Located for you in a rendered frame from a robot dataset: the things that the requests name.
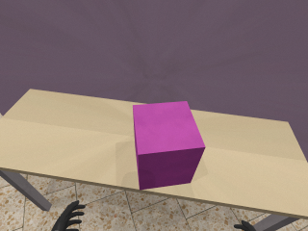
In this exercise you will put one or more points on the table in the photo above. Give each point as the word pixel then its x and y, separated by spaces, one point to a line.
pixel 248 163

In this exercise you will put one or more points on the carton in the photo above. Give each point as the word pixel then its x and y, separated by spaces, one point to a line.
pixel 168 144

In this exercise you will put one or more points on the right robot hand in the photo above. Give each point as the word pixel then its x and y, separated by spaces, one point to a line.
pixel 245 226

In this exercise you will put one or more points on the left robot hand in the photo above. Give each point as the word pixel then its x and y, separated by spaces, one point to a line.
pixel 65 220

